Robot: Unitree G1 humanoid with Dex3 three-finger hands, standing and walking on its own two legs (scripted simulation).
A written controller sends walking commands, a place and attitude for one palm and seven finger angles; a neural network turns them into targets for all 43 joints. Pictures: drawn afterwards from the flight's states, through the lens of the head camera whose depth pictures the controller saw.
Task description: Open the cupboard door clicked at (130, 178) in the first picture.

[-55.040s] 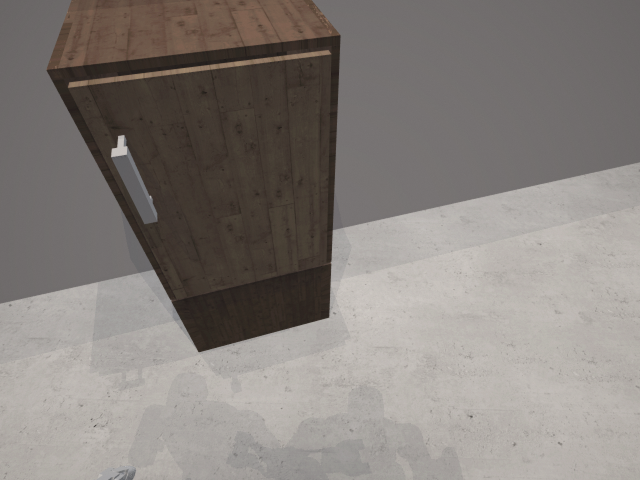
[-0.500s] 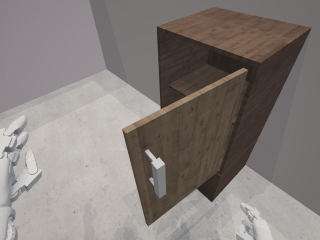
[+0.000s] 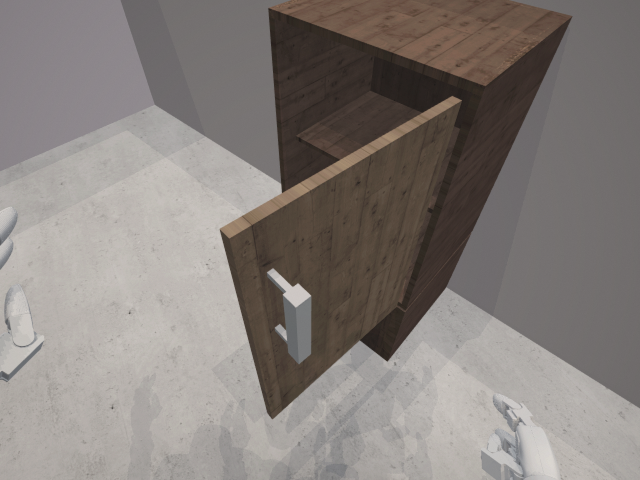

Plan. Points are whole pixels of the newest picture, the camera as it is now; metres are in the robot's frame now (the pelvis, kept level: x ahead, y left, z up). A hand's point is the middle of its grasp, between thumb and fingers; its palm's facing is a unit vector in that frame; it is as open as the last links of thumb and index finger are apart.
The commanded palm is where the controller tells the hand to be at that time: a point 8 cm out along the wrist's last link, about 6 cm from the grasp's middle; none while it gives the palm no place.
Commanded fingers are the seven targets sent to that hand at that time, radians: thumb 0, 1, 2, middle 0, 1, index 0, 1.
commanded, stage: step back with the hand held close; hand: left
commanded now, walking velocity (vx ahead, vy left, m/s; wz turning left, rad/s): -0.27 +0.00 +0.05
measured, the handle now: (288, 317) +0.32 +0.06 +0.01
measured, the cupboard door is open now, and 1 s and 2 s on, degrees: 84 84 84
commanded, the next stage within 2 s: stop stepping back and stand still in 0.82 s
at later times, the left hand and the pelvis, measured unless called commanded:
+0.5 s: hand out of the picture +0.10 +0.28 +0.16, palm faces +0.44 -0.75 -0.48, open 7.4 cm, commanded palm +0.04 +0.32 +0.18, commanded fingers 0.00 0.90 0.90 -0.20 -0.30 -0.20 -0.30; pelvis -0.09 +0.01 -0.01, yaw +3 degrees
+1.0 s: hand out of the picture +0.02 +0.30 +0.17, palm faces +0.43 -0.78 -0.46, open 7.4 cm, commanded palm -0.05 +0.33 +0.18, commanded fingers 0.00 0.90 0.90 -0.20 -0.30 -0.20 -0.30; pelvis -0.18 +0.03 +0.00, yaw +1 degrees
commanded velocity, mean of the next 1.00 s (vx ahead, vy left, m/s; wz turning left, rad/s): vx -0.30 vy -0.01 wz -0.02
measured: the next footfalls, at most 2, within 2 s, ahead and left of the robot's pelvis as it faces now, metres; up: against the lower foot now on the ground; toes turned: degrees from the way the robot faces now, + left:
left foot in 0.84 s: -0.15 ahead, +0.12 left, +0.00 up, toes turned +0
right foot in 1.12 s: -0.21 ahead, -0.09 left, +0.00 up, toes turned -3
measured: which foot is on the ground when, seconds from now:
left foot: down 0.00-0.62, up 0.64-0.82, down 0.84-1.00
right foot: down 0.00-0.84, up 0.86-1.00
